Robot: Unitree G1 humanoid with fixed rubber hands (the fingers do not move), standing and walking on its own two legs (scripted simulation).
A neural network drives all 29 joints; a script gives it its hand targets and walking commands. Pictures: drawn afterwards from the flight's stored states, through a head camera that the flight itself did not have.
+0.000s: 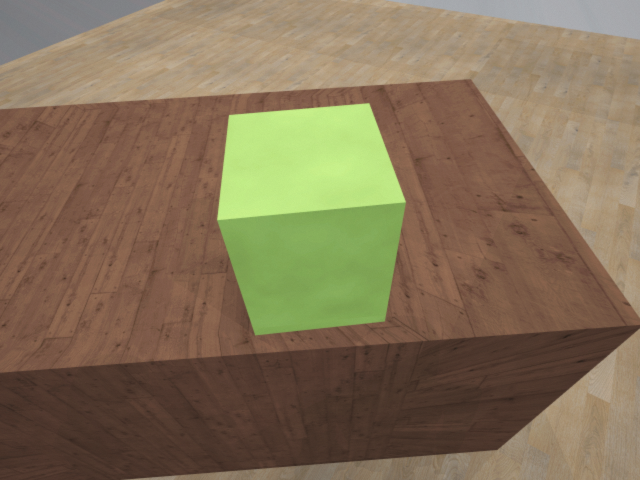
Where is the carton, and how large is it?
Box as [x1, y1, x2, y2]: [217, 103, 405, 334]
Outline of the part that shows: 368,103 229,115 217,220 255,334 384,321 405,201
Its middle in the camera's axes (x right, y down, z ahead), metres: -0.01 -0.02 +0.57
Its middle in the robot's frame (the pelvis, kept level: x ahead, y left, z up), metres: +0.45 +0.04 +0.06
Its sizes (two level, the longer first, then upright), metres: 0.210 0.200 0.250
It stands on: a pedestal, 0.72 m high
